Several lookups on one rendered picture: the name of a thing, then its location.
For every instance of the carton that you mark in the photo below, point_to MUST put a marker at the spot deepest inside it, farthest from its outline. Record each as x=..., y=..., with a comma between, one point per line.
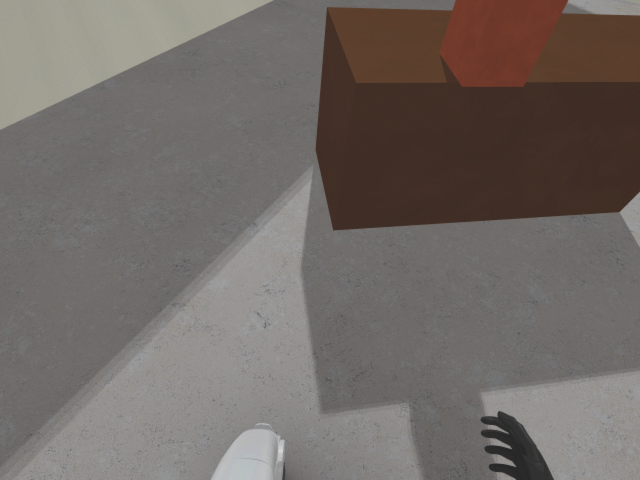
x=496, y=43

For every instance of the robot left shin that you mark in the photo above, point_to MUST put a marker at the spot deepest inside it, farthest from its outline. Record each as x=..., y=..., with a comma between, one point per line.
x=263, y=426

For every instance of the robot left thigh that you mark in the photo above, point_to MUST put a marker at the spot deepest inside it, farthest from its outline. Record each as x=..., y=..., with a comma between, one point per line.
x=257, y=454

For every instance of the robot right hand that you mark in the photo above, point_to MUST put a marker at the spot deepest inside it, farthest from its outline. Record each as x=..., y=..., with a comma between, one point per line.
x=530, y=464

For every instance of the pedestal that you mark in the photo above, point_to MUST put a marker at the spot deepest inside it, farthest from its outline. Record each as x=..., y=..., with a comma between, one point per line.
x=400, y=142

